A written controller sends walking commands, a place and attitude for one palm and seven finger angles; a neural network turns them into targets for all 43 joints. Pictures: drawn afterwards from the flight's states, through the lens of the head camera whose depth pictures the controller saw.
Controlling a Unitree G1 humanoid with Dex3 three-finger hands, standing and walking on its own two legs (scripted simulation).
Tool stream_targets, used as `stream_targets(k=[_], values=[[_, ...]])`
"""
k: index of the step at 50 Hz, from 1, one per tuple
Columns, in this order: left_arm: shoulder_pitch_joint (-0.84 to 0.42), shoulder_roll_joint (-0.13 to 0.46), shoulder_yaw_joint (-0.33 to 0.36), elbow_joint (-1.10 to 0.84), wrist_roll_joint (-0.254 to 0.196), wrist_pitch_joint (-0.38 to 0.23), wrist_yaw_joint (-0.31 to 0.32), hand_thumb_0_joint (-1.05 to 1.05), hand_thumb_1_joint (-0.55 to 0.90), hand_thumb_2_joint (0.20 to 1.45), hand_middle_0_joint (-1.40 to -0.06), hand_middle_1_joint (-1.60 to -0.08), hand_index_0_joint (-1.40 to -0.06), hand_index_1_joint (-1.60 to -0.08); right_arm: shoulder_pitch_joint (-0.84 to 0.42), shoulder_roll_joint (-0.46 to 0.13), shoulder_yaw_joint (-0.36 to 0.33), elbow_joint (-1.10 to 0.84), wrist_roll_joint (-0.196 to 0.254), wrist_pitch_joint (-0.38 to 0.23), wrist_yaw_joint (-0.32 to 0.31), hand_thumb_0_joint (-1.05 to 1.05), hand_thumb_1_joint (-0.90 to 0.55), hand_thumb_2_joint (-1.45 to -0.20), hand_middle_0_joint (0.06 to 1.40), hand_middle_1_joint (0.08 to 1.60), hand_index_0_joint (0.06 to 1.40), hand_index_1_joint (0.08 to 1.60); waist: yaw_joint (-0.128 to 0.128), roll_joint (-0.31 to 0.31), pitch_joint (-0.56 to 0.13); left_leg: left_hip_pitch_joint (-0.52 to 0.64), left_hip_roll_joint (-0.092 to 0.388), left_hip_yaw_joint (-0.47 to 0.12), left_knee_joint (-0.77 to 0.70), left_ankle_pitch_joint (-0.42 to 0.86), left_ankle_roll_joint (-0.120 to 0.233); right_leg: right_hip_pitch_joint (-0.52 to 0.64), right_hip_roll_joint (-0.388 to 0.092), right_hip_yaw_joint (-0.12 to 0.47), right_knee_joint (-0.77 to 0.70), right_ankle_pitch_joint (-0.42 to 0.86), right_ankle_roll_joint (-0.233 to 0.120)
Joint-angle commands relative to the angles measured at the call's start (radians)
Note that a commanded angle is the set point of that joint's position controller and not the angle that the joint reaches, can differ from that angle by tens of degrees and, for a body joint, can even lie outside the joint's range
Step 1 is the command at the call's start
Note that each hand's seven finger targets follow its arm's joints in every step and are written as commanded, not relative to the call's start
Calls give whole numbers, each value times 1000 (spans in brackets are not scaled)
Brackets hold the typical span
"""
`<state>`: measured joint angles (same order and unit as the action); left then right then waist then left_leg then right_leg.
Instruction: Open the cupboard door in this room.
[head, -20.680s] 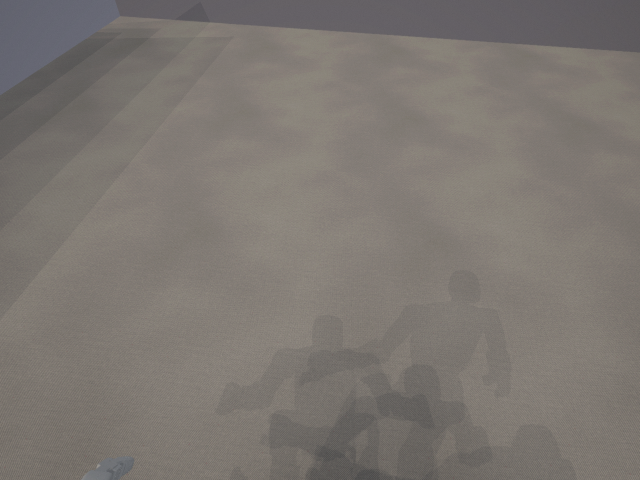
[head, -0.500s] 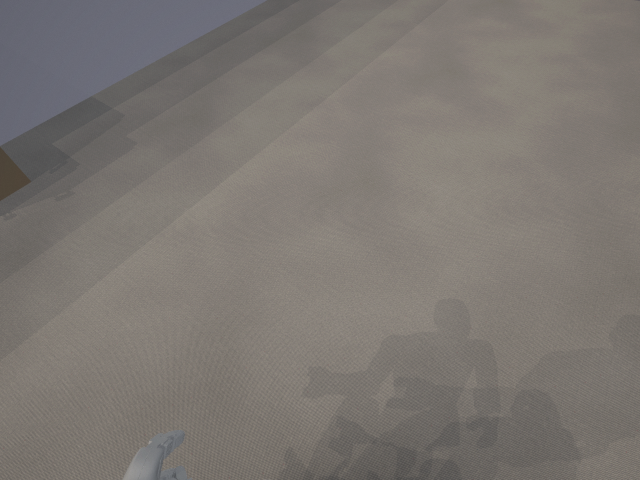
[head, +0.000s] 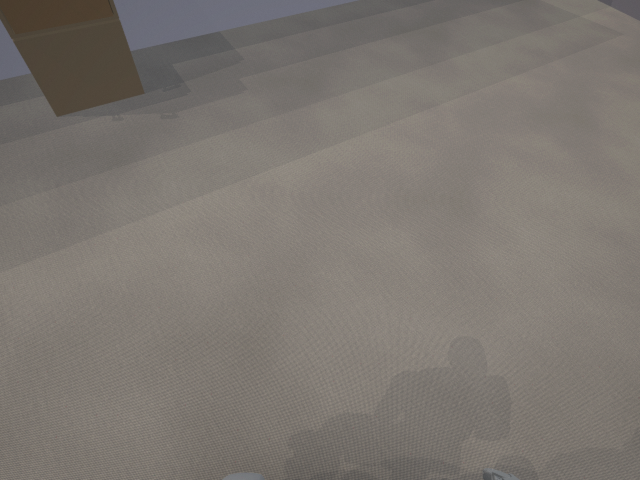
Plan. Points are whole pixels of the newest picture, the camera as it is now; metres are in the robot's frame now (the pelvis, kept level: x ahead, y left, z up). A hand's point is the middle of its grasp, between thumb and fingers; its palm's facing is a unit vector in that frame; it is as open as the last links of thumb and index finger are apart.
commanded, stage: turn or walk to find it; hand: left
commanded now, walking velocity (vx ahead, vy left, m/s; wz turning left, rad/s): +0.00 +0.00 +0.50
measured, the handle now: out of the picture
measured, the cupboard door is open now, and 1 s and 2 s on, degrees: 0 0 0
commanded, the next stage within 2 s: none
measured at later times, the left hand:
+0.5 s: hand out of the picture +0.11 +0.20 -0.13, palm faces +0.19 -0.94 -0.28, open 7.4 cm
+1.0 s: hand out of the picture -0.08 +0.11 -0.14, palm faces +0.57 -0.79 -0.22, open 7.4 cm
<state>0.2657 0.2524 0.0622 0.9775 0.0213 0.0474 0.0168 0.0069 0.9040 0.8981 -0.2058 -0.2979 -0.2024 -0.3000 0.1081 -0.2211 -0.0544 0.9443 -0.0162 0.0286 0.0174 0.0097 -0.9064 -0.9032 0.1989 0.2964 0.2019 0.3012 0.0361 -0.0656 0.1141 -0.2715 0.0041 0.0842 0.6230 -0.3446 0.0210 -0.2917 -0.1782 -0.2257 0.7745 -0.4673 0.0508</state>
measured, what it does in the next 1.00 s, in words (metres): steps on the spot, turning left: right foot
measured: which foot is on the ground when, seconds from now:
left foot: down 0.00-0.50, up 0.52-1.00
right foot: up 0.00-0.48, down 0.50-1.00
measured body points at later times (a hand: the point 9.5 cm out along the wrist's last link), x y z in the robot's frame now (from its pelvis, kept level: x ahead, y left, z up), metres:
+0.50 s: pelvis +0.01 -0.03 +0.01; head +0.05 -0.04 +0.46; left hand +0.10 +0.24 -0.11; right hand +0.08 -0.27 -0.15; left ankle -0.01 +0.10 -0.72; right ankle +0.03 -0.14 -0.72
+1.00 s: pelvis +0.09 +0.01 +0.01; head +0.13 +0.03 +0.46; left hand -0.11 +0.15 -0.13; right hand +0.31 -0.15 -0.14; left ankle +0.09 +0.18 -0.68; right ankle +0.03 -0.14 -0.72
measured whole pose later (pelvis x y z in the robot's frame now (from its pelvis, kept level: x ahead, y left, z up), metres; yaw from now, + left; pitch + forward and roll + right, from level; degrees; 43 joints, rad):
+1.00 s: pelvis +0.09 +0.01 +0.01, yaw +30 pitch +0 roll +0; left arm 0.48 0.15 0.03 1.09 0.04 -0.06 0.02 0.01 0.91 0.90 -0.20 -0.30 -0.20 -0.30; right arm 0.12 -0.24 -0.06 0.98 -0.03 0.04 0.05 0.01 -0.91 -0.90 0.20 0.30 0.20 0.30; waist 0.06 0.02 0.08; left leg -0.54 0.10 0.08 0.83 -0.24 -0.02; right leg 0.04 -0.11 -0.33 0.36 -0.39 0.05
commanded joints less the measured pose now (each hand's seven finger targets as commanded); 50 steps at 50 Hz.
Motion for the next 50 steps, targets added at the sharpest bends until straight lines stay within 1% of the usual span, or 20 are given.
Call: stream_targets(k=[1,4,7,13,16,21,23,24,25,26,27,28,29,31,32,35,39,43,47,50], values=[[-101,78,12,-119,-7,-8,11,0,900,900,-200,-300,-200,-300,162,-230,-53,-10,0,-14,-33,0,-900,-900,200,300,200,300,-100,329,-175,249,350,-361,-250,789,173,-272,26,181,340,-127,27],[-80,88,18,-88,-9,-15,-4,0,900,900,-200,-300,-200,-300,68,-189,-37,-43,-2,-20,-38,0,-900,-900,200,300,200,300,-52,242,-134,227,247,-268,-232,777,137,-275,52,189,376,14,38],[-70,84,18,-81,-8,-15,-6,0,900,900,-200,-300,-200,-300,79,-186,-37,-48,1,-27,-35,0,-900,-900,200,300,200,300,-44,180,-146,215,222,-253,-258,709,122,-258,63,194,372,79,50],[-136,78,16,-122,-9,-12,1,0,900,900,-200,-300,-200,-300,120,-186,-46,-51,-4,-25,-31,0,-900,-900,200,300,200,300,-58,202,-132,193,225,-354,-276,602,148,-261,75,219,289,79,62],[-197,71,9,-149,-12,-17,1,0,900,900,-200,-300,-200,-300,153,-184,-52,-46,-8,-21,-31,0,-900,-900,200,300,200,300,-81,209,-136,206,225,-404,-248,639,162,-242,93,221,181,35,56],[-152,62,6,-151,-22,-28,5,0,900,900,-200,-300,-200,-300,118,-188,-60,-55,-10,-11,-30,0,-900,-900,200,300,200,300,-54,238,-161,107,190,-451,-188,674,143,-43,150,196,-80,58,32],[-59,73,11,-127,-23,-42,5,0,900,900,-200,-300,-200,-300,96,-176,-58,-62,-4,-9,-29,0,-900,-900,200,300,200,300,-8,197,-206,12,142,-431,-123,491,96,150,145,187,-305,239,25],[2,119,21,-111,-13,-55,6,0,900,900,-200,-300,-200,-300,106,-135,-53,-66,3,-11,-24,0,-900,-900,200,300,200,300,16,72,-243,-126,67,-378,-39,204,41,331,57,257,-430,266,11],[39,210,39,-103,5,-64,11,0,900,900,-200,-300,-200,-300,125,-55,-39,-83,8,-16,-20,0,-900,-900,200,300,200,300,31,-227,-255,-345,-75,-205,198,-190,-33,467,-220,554,-510,144,-83],[39,229,38,-115,-5,-54,11,0,900,900,-200,-300,-200,-300,89,-111,-50,-97,-2,-5,-19,0,-900,-900,200,300,200,300,43,-203,-181,-376,-61,-182,386,-273,-43,305,-325,649,-575,22,-159],[-17,193,36,-135,-8,-53,13,0,900,900,-200,-300,-200,-300,89,-127,-59,-86,-12,6,-10,0,-900,-900,200,300,200,300,10,-106,-105,-388,-20,-208,502,-192,-38,186,-299,609,-628,-168,-169],[-60,172,38,-138,-11,-63,12,0,900,900,-200,-300,-200,-300,95,-119,-60,-68,-17,14,-1,0,-900,-900,200,300,200,300,-11,-147,-62,-407,1,-199,560,-130,-42,135,-258,590,-656,-222,-132],[-75,146,28,-134,-11,-71,8,0,900,900,-200,-300,-200,-300,99,-119,-61,-49,-20,17,8,0,-900,-900,200,300,200,300,-27,-113,-17,-398,17,-180,607,-56,-48,90,-219,511,-655,-191,-103],[-70,88,13,-117,-12,-91,3,0,900,900,-200,-300,-200,-300,159,-92,-58,-15,-21,12,20,0,-900,-900,200,300,200,300,-56,-79,-29,-374,29,-149,629,59,-59,120,-135,321,-609,16,-72],[-40,83,11,-107,-11,-99,1,0,900,900,-200,-300,-200,-300,170,-78,-53,-6,-20,9,23,0,-900,-900,200,300,200,300,-50,-93,-39,-384,25,-136,635,95,-66,159,-110,266,-597,90,-63],[64,59,6,-62,-7,-109,1,0,900,900,-200,-300,-200,-300,135,-73,-50,-9,-17,9,23,0,-900,-900,200,300,200,300,-22,-113,-29,-429,43,-124,635,146,-77,212,-115,223,-603,148,-72],[139,53,5,-18,2,-123,6,0,900,900,-200,-300,-200,-300,51,-63,-45,-30,-15,7,28,0,-900,-900,200,300,200,300,-7,-72,22,-497,86,-115,590,169,-81,245,-166,207,-625,161,-105],[215,52,8,25,10,-131,8,0,900,900,-200,-300,-200,-300,-47,-41,-28,-56,-14,-6,34,0,-900,-900,200,300,200,300,18,-65,27,-532,106,-75,445,136,-69,338,-185,154,-606,274,-125],[274,59,2,65,16,-130,7,0,900,900,-200,-300,-200,-300,-163,-7,1,-89,-8,-24,42,0,-900,-900,200,300,200,300,48,-82,52,-426,92,4,182,88,-37,339,-186,71,-553,480,-129],[278,78,3,82,12,-124,5,0,900,900,-200,-300,-200,-300,-133,-8,6,-82,-7,-39,38,0,-900,-900,200,300,200,300,32,-97,8,-264,50,53,68,43,4,341,-195,42,-474,671,-130]])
